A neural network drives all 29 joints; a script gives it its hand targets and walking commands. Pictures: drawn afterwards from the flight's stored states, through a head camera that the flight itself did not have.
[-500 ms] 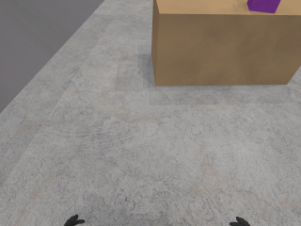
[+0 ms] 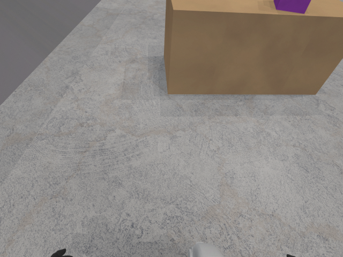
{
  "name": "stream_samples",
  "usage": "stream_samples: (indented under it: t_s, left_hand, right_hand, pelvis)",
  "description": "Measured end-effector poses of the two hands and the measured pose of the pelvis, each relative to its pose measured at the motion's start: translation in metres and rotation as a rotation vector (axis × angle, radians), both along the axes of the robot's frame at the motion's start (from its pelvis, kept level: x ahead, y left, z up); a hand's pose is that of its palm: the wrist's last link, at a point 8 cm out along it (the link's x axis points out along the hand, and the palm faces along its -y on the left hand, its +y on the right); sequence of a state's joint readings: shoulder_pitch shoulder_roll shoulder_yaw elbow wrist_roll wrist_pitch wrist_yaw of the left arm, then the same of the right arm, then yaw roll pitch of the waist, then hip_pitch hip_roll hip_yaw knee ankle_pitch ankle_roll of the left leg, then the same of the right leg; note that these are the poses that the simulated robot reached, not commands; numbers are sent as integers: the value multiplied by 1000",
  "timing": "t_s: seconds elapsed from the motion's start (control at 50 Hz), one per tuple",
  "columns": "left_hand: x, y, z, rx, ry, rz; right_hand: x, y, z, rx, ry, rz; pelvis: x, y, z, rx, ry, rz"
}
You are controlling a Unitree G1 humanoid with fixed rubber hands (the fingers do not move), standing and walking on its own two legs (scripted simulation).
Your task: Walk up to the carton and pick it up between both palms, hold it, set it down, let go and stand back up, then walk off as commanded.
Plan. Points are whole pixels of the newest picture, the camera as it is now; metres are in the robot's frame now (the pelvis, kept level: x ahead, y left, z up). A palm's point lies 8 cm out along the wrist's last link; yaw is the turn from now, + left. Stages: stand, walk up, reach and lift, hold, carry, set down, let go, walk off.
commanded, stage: walk up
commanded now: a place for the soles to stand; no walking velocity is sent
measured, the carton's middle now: out of the picture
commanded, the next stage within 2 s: none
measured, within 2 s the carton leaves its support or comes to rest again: neither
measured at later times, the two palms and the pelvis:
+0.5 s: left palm (119, 212) +0.24 +0.14 -0.08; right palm out of the picture +0.20 -0.50 -0.07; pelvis +0.14 -0.17 +0.02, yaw -2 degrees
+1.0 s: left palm (144, 152) +0.47 +0.09 -0.12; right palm out of the picture +0.34 -0.54 -0.07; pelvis +0.34 -0.20 +0.00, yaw -6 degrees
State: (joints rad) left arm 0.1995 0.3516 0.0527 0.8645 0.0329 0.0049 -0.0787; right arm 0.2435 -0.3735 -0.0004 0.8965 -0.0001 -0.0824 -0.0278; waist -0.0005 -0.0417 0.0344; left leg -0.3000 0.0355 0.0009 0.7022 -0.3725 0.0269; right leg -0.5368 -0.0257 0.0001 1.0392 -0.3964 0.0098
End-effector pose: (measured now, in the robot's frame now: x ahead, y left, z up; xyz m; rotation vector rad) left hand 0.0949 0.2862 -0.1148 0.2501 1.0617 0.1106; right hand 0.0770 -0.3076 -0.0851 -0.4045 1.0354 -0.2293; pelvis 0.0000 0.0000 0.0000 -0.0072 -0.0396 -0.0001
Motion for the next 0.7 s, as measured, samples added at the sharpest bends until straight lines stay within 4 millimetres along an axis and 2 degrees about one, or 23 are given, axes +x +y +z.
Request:
stream_samples:
  t_s: [0.08, 0.16, 0.22, 0.28, 0.36, 0.48, 0.58, 0.7]
  left_hand:
    - [17, -16, 1, 18, 4, -1]
    - [42, -49, 3, 33, 7, -13]
    - [64, -77, 0, 57, -8, -11]
    - [72, -99, 1, 70, -5, 5]
    - [91, -118, 21, 90, 5, 15]
    - [141, -147, 35, 77, -6, -17]
    - [184, -161, 31, 58, -20, -28]
    - [232, -170, 11, 26, 5, -29]
  right_hand:
    - [12, -42, 3, -41, -3, 0]
    - [34, -87, -5, -50, -12, 3]
    - [55, -122, -21, -42, -20, 3]
    - [73, -143, -27, -29, -5, 16]
    - [93, -165, -11, -26, 11, 14]
    - [116, -194, 10, -43, 43, -28]
    - [147, -208, 18, -64, 56, -51]
    - [193, -216, 22, -102, 85, -55]
  pelvis:
    - [16, -27, -4, 26, -3, -6]
    - [38, -62, -10, 56, 4, -15]
    - [57, -94, -22, 71, -1, -21]
    - [72, -118, -23, 80, -16, -5]
    - [95, -140, -3, 76, -20, -3]
    - [135, -164, 15, 59, -27, -31]
    - [172, -175, 16, 36, -39, -41]
    - [222, -180, 9, -2, -14, -44]
